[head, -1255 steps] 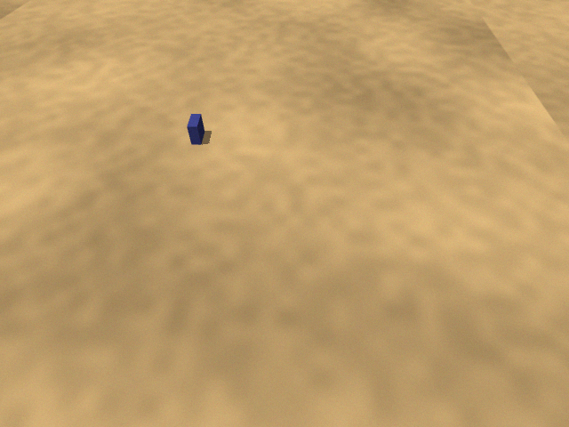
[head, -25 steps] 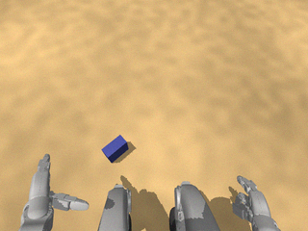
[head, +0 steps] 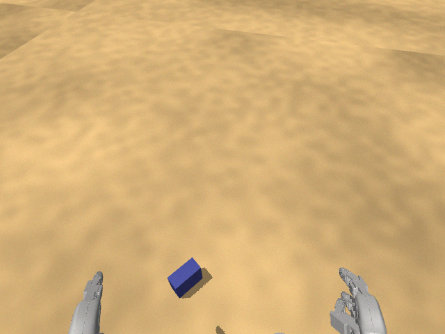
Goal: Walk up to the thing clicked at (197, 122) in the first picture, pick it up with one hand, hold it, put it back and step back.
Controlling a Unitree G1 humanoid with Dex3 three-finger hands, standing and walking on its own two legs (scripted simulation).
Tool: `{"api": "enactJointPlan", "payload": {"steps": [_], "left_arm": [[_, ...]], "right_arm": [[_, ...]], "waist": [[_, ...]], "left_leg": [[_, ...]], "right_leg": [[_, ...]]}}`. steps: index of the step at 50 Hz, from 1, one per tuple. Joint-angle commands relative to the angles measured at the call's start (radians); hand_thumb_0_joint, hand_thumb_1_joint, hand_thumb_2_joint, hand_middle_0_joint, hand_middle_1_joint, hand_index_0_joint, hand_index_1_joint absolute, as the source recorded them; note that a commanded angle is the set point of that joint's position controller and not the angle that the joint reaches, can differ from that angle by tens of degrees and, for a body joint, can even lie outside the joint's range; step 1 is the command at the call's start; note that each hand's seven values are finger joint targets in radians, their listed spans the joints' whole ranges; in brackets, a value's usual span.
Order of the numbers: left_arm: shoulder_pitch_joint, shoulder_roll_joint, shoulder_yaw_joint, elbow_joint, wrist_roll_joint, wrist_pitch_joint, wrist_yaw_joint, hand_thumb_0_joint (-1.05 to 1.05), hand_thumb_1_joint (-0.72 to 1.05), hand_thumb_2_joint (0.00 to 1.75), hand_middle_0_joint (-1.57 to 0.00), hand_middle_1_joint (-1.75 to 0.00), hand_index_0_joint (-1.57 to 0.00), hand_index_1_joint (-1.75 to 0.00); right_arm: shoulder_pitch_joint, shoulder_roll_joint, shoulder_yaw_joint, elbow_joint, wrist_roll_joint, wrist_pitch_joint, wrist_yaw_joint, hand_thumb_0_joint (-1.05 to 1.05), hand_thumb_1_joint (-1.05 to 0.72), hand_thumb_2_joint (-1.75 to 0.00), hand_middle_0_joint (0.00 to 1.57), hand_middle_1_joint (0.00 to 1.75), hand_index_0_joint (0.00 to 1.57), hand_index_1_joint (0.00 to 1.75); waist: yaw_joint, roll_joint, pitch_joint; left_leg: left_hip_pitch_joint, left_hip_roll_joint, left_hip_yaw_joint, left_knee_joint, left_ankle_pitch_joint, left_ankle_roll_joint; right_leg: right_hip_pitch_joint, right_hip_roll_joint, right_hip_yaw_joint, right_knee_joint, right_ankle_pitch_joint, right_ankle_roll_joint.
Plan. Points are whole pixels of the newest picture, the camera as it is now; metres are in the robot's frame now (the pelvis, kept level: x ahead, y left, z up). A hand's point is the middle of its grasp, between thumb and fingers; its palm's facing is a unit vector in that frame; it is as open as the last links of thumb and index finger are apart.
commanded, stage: home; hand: left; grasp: from the side
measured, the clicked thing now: (185, 278) +0.44 +0.16 -0.65
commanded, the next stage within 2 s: stand in 1.56 s
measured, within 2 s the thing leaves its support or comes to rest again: neither
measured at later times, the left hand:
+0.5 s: hand (132, 328) +0.16 +0.17 -0.05, palm faces +0.11 -0.95 -0.29, open 17.4 cm
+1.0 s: hand out of the picture +0.15 +0.16 -0.05, palm faces +0.12 -0.95 -0.28, open 17.2 cm
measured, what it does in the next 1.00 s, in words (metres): stands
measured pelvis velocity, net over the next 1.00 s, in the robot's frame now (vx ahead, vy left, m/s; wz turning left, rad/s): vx -0.01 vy -0.02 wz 0.01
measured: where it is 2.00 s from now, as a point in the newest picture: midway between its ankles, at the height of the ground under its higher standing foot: outside the picture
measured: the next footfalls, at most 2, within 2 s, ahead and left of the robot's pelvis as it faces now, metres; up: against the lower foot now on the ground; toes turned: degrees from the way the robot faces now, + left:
none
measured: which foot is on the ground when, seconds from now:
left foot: down 0.00-1.00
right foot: down 0.00-1.00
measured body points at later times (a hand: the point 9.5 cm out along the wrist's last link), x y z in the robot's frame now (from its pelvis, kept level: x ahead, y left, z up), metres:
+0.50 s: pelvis +0.00 -0.01 +0.01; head +0.02 -0.01 +0.46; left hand +0.16 +0.22 -0.03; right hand +0.16 -0.25 -0.07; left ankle +0.00 +0.12 -0.68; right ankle +0.01 -0.14 -0.68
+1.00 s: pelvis -0.01 -0.02 +0.01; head +0.01 -0.02 +0.46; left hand +0.14 +0.21 -0.03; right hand +0.16 -0.26 -0.07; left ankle +0.00 +0.12 -0.68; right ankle +0.01 -0.14 -0.68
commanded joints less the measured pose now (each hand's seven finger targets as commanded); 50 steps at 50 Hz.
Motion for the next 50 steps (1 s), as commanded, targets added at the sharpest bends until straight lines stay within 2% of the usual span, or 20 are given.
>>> {"api": "enactJointPlan", "payload": {"steps": [1, 7, 8, 10, 16, 19, 20, 27, 29, 31, 33, 38, 41, 44, 45, 48, 50], "left_arm": [[-0.038, 0.093, 0.063, -0.146, 0.021, -0.052, 0.000, 0.00, -0.56, 0.05, -0.05, -0.05, -0.05, -0.05], [-0.062, 0.093, 0.064, -0.183, 0.026, -0.064, 0.000, 0.00, -0.56, 0.05, -0.05, -0.05, -0.05, -0.05], [-0.065, 0.088, 0.052, -0.194, 0.026, -0.064, 0.000, 0.00, -0.56, 0.05, -0.05, -0.05, -0.05, -0.05], [-0.060, 0.087, 0.056, -0.167, 0.026, -0.065, 0.001, 0.00, -0.56, 0.05, -0.05, -0.05, -0.05, -0.05], [-0.030, 0.082, 0.064, -0.116, 0.025, -0.065, -0.004, 0.00, -0.55, 0.05, -0.05, -0.05, -0.05, -0.05], [-0.043, 0.080, 0.060, -0.106, 0.023, -0.071, -0.008, 0.00, -0.55, 0.06, -0.05, -0.06, -0.05, -0.06], [-0.032, 0.083, 0.068, -0.107, 0.024, -0.072, -0.009, 0.00, -0.55, 0.06, -0.05, -0.06, -0.05, -0.06], [-0.054, 0.087, 0.072, -0.103, 0.024, -0.075, -0.012, 0.00, -0.55, 0.06, -0.05, -0.06, -0.05, -0.06], [-0.068, 0.085, 0.066, -0.106, 0.023, -0.076, -0.013, 0.00, -0.55, 0.05, -0.05, -0.06, -0.05, -0.06], [-0.077, 0.081, 0.066, -0.093, 0.022, -0.075, -0.014, 0.00, -0.54, 0.06, -0.05, -0.06, -0.05, -0.06], [-0.070, 0.085, 0.073, -0.098, 0.022, -0.081, -0.013, 0.00, -0.54, 0.06, -0.05, -0.06, -0.05, -0.06], [-0.056, 0.079, 0.068, -0.093, 0.023, -0.082, -0.018, 0.00, -0.52, 0.07, -0.05, -0.06, -0.05, -0.06], [-0.070, 0.085, 0.070, -0.098, 0.021, -0.084, -0.020, 0.00, -0.51, 0.08, -0.05, -0.06, -0.05, -0.06], [-0.083, 0.086, 0.074, -0.096, 0.020, -0.090, -0.019, 0.00, -0.50, 0.08, -0.05, -0.06, -0.05, -0.06], [-0.062, 0.098, 0.091, -0.090, 0.022, -0.089, -0.017, 0.00, -0.50, 0.09, -0.05, -0.06, -0.05, -0.06], [-0.071, 0.083, 0.066, -0.120, 0.020, -0.092, -0.020, 0.00, -0.51, 0.08, -0.05, -0.06, -0.05, -0.06], [-0.065, 0.083, 0.069, -0.103, 0.022, -0.091, -0.019, 0.00, -0.50, 0.08, -0.05, -0.06, -0.05, -0.06]], "right_arm": [[-0.052, -0.127, -0.064, -0.144, -0.017, -0.068, -0.008, 0.00, -0.90, -0.90, 0.20, 0.30, 0.20, 0.30], [-0.051, -0.124, -0.063, -0.133, -0.025, -0.084, -0.007, 0.00, -0.90, -0.90, 0.20, 0.30, 0.20, 0.30], [-0.055, -0.124, -0.062, -0.131, -0.024, -0.086, -0.007, 0.00, -0.90, -0.90, 0.20, 0.30, 0.20, 0.30], [-0.059, -0.122, -0.061, -0.127, -0.024, -0.088, -0.009, 0.00, -0.90, -0.90, 0.20, 0.30, 0.20, 0.30], [-0.066, -0.127, -0.065, -0.120, -0.024, -0.089, -0.003, 0.00, -0.90, -0.90, 0.20, 0.30, 0.20, 0.30], [-0.079, -0.125, -0.065, -0.124, -0.022, -0.088, 0.001, 0.00, -0.90, -0.90, 0.20, 0.30, 0.20, 0.30], [-0.073, -0.125, -0.066, -0.123, -0.022, -0.089, 0.001, 0.00, -0.90, -0.90, 0.20, 0.30, 0.20, 0.30], [-0.063, -0.128, -0.070, -0.109, -0.023, -0.093, 0.002, 0.00, -0.90, -0.90, 0.20, 0.30, 0.20, 0.30], [-0.073, -0.123, -0.066, -0.109, -0.022, -0.092, 0.001, 0.00, -0.90, -0.90, 0.20, 0.30, 0.20, 0.30], [-0.080, -0.124, -0.065, -0.111, -0.021, -0.096, 0.000, 0.00, -0.90, -0.90, 0.20, 0.30, 0.20, 0.30], [-0.087, -0.123, -0.066, -0.112, -0.022, -0.097, 0.001, 0.00, -0.90, -0.90, 0.20, 0.30, 0.20, 0.30], [-0.080, -0.123, -0.068, -0.105, -0.023, -0.102, 0.000, 0.00, -0.90, -0.90, 0.20, 0.30, 0.20, 0.30], [-0.083, -0.122, -0.066, -0.102, -0.023, -0.104, -0.001, 0.00, -0.90, -0.90, 0.20, 0.30, 0.20, 0.30], [-0.090, -0.122, -0.065, -0.105, -0.023, -0.108, 0.001, 0.00, -0.90, -0.90, 0.20, 0.30, 0.20, 0.30], [-0.088, -0.122, -0.067, -0.103, -0.024, -0.107, -0.003, 0.00, -0.90, -0.90, 0.20, 0.30, 0.20, 0.30], [-0.082, -0.120, -0.064, -0.102, -0.022, -0.111, -0.003, 0.00, -0.90, -0.90, 0.20, 0.30, 0.20, 0.30], [-0.080, -0.129, -0.071, -0.096, -0.024, -0.112, -0.005, 0.00, -0.90, -0.90, 0.20, 0.30, 0.20, 0.30]], "waist": [[-0.011, -0.023, -0.035], [-0.009, 0.043, -0.115], [-0.005, 0.060, -0.107], [-0.012, 0.032, -0.097], [0.002, -0.007, -0.066], [0.004, -0.017, -0.034], [0.004, -0.022, -0.062], [-0.005, -0.015, -0.092], [-0.007, -0.006, -0.069], [-0.008, -0.028, -0.035], [0.003, -0.029, -0.039], [0.002, -0.032, -0.056], [0.000, -0.031, -0.042], [-0.003, -0.044, -0.024], [0.006, -0.043, -0.050], [0.002, -0.018, -0.054], [-0.004, -0.011, -0.065]], "left_leg": [[0.063, -0.026, 0.000, -0.199, 0.208, 0.003], [0.127, -0.027, -0.005, -0.200, 0.273, -0.006], [0.136, -0.026, -0.007, -0.206, 0.277, -0.009], [0.131, -0.024, -0.007, -0.205, 0.268, -0.007], [0.104, -0.030, 0.001, -0.203, 0.268, -0.001], [0.085, -0.035, 0.011, -0.209, 0.224, 0.003], [0.100, -0.034, 0.010, -0.207, 0.239, 0.002], [0.126, -0.032, 0.013, -0.193, 0.307, 0.003], [0.122, -0.033, 0.017, -0.198, 0.276, 0.004], [0.102, -0.035, 0.018, -0.214, 0.200, 0.007], [0.093, -0.039, 0.023, -0.217, 0.167, 0.009], [0.107, -0.041, 0.031, -0.205, 0.194, 0.009], [0.098, -0.042, 0.032, -0.202, 0.181, 0.012], [0.086, -0.042, 0.032, -0.211, 0.136, 0.014], [0.087, -0.044, 0.033, -0.204, 0.143, 0.015], [0.113, -0.040, 0.031, -0.212, 0.176, 0.010], [0.122, -0.036, 0.026, -0.213, 0.193, 0.008]], "right_leg": [[0.078, 0.043, -0.029, -0.149, 0.164, -0.026], [0.115, 0.043, -0.024, -0.136, 0.217, -0.032], [0.108, 0.043, -0.026, -0.136, 0.216, -0.033], [0.114, 0.045, -0.029, -0.145, 0.211, -0.030], [0.123, 0.042, -0.026, -0.165, 0.215, -0.028], [0.114, 0.038, -0.023, -0.183, 0.185, -0.024], [0.125, 0.038, -0.020, -0.180, 0.197, -0.024], [0.144, 0.036, -0.015, -0.169, 0.266, -0.024], [0.131, 0.034, -0.013, -0.182, 0.241, -0.022], [0.111, 0.033, -0.014, -0.199, 0.172, -0.020], [0.117, 0.030, -0.010, -0.212, 0.141, -0.020], [0.126, 0.027, -0.002, -0.213, 0.172, -0.018], [0.118, 0.024, 0.000, -0.221, 0.163, -0.016], [0.111, 0.023, 0.002, -0.231, 0.114, -0.016], [0.121, 0.020, 0.007, -0.232, 0.120, -0.015], [0.120, 0.025, 0.000, -0.212, 0.151, -0.019], [0.121, 0.031, -0.007, -0.200, 0.168, -0.021]]}}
